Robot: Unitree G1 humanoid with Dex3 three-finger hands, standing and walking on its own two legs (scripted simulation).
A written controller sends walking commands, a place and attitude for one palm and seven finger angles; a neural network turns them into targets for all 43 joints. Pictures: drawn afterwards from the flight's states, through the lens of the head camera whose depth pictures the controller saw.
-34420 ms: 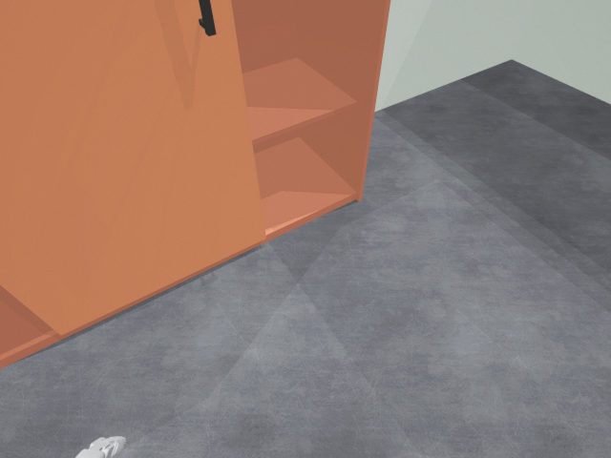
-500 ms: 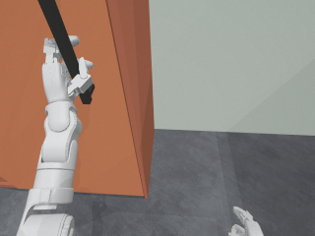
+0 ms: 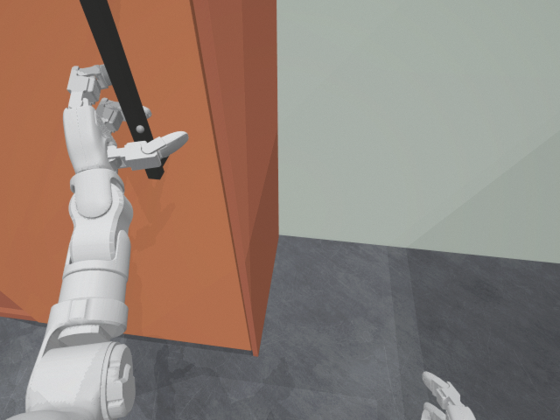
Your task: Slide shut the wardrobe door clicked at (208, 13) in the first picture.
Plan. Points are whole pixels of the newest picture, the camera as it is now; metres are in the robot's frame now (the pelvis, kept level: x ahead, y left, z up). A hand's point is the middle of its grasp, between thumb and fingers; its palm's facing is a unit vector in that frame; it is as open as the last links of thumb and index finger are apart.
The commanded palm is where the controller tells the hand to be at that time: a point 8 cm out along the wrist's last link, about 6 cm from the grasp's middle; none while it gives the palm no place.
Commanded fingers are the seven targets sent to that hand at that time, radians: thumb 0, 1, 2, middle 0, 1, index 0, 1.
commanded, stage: loosen the grip on the handle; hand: left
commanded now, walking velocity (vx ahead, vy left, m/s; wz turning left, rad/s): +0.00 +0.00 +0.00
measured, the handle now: (136, 91) +0.45 +0.23 +0.26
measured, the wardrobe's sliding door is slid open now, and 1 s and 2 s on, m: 0.00 0.00 0.00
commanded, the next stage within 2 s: slip the hand off the handle in 0.28 s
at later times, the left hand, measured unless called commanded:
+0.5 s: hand (143, 124) +0.41 +0.21 +0.23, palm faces +0.26 -0.97 -0.01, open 14.7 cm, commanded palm +0.37 +0.27 +0.22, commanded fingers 0.00 -0.55 0.20 -0.25 -1.15 -0.25 -1.15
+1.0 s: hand (92, 120) +0.41 +0.28 +0.24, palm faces +0.30 -0.95 -0.03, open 14.7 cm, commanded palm +0.36 +0.32 +0.22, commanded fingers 0.00 -0.55 0.20 -0.25 -1.15 -0.25 -1.15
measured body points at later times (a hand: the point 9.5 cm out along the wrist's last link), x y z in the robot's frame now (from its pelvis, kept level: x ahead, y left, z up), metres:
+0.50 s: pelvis +0.02 +0.00 +0.00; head +0.04 -0.01 +0.45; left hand +0.39 +0.26 +0.23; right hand +0.15 -0.26 -0.10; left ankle +0.01 +0.19 -0.74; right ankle +0.07 -0.17 -0.74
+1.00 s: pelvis +0.03 +0.01 -0.01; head +0.04 +0.01 +0.44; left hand +0.39 +0.33 +0.24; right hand +0.16 -0.24 -0.11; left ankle +0.01 +0.19 -0.74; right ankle +0.07 -0.17 -0.74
